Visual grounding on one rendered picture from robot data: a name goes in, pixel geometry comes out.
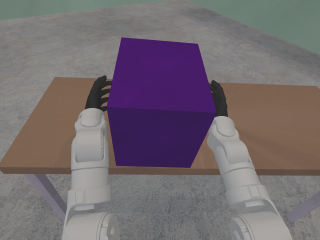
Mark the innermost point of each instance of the robot right forearm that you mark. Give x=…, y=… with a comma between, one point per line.
x=244, y=191

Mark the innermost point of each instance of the left robot hand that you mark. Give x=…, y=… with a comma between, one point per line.
x=94, y=99

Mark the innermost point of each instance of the right robot upper arm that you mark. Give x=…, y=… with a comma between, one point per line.
x=264, y=225

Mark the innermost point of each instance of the left robot upper arm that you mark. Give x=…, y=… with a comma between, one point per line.
x=92, y=226

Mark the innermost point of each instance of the table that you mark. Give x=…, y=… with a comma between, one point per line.
x=279, y=124

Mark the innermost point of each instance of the carton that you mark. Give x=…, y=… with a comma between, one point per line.
x=160, y=106

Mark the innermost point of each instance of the right robot hand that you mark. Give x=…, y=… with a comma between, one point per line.
x=219, y=99

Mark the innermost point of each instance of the robot left forearm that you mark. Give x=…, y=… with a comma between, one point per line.
x=90, y=186

